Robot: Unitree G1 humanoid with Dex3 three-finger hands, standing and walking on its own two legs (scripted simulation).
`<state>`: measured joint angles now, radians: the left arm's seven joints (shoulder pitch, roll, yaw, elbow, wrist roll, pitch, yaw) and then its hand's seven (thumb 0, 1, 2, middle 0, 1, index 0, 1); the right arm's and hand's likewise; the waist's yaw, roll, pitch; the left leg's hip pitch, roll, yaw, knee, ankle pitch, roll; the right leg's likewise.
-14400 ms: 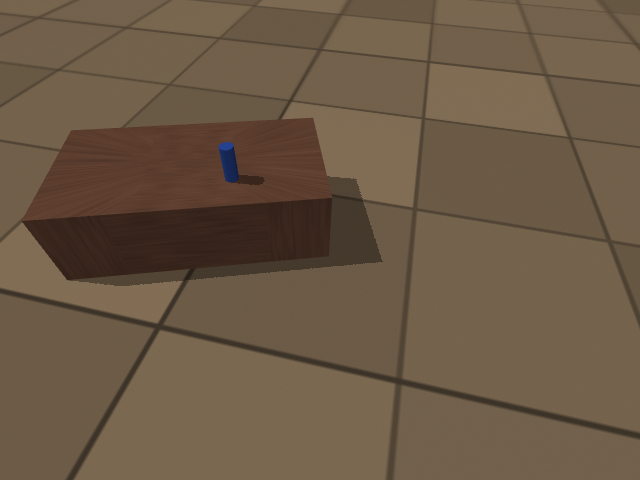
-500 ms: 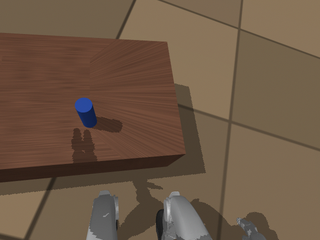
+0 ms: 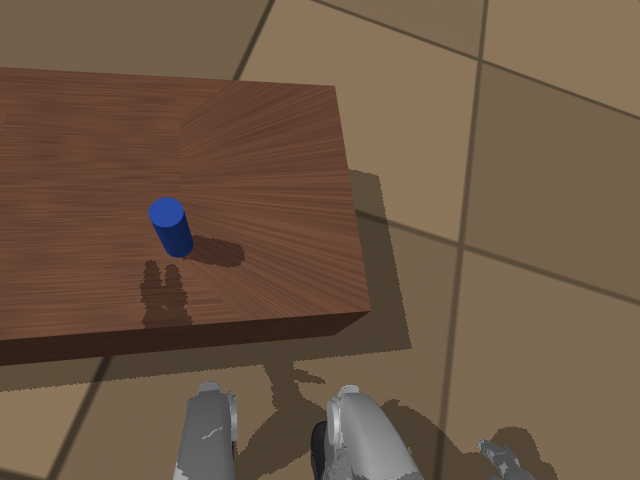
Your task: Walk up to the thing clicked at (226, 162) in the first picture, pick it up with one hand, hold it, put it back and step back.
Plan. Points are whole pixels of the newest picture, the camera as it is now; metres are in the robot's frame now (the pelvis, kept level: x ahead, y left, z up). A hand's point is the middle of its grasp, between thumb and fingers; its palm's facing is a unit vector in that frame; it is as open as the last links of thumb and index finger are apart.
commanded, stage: approach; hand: left
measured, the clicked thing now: (173, 230) +0.51 +0.19 -0.24
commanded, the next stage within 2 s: close in in 0.64 s
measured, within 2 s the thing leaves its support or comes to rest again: neither
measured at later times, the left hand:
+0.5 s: hand (1, 221) +0.44 +0.36 -0.07, palm faces +0.14 -0.99 +0.06, open 17.7 cm
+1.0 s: hand (143, 247) +0.47 +0.24 -0.22, palm faces +0.16 -0.99 +0.04, open 17.6 cm
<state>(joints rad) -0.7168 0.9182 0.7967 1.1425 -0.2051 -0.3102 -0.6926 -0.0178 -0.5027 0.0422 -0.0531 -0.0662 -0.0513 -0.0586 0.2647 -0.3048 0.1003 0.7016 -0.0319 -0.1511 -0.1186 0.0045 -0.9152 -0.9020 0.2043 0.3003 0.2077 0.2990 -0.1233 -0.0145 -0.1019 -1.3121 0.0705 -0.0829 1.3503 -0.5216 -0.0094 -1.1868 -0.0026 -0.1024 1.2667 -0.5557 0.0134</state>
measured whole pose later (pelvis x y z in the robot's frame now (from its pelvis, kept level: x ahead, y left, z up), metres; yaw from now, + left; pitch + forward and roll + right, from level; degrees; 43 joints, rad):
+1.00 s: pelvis -0.06 -0.01 -0.23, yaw -5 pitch +34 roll -6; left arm -0.89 0.59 0.64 1.11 -0.09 -0.52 -0.31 -0.02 -0.57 0.04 -0.03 -0.08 -0.04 -0.06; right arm 0.18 -0.25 0.09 0.72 -0.11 -0.04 0.03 0.00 -0.91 -0.90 0.20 0.30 0.21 0.30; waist -0.15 0.00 -0.11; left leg -2.10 0.08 -0.11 2.13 -0.63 -0.01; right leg -2.00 0.01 -0.07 2.11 -0.70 0.01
